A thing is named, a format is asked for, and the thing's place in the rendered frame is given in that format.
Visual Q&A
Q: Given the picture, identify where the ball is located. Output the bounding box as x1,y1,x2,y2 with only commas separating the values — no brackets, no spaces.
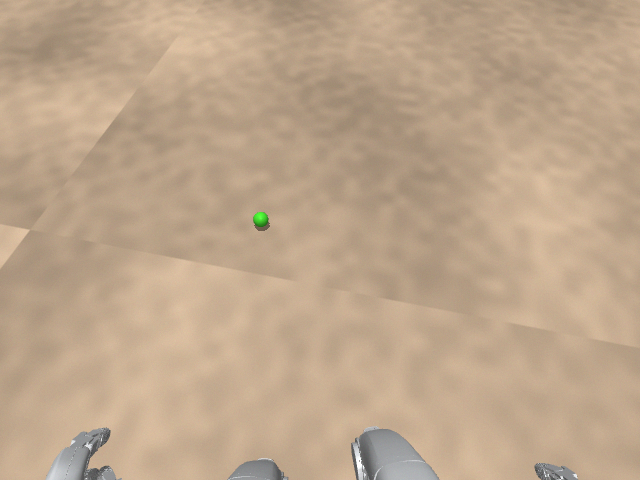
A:
253,212,268,227

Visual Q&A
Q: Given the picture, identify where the right robot hand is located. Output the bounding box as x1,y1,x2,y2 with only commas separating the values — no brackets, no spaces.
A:
535,463,578,480

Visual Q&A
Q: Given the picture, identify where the left robot hand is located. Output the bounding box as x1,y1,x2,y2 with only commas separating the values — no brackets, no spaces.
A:
45,428,122,480

